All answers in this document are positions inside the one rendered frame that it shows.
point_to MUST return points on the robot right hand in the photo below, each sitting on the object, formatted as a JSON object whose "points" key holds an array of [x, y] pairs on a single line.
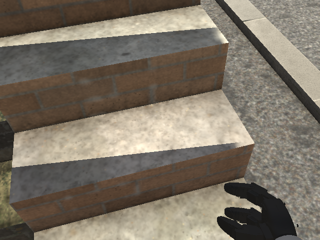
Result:
{"points": [[272, 222]]}

